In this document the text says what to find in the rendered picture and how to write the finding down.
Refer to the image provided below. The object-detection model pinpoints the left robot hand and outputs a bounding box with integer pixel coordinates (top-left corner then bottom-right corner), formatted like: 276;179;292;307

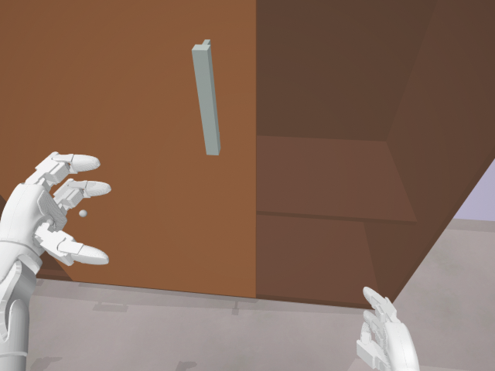
0;151;111;266

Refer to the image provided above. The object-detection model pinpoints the right robot hand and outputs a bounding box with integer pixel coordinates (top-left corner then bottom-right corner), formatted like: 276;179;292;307
357;287;420;371

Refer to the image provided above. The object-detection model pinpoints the handle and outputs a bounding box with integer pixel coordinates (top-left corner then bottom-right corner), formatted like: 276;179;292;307
192;39;220;155

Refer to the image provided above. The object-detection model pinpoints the left robot forearm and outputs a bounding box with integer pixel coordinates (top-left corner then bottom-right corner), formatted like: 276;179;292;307
0;241;43;371

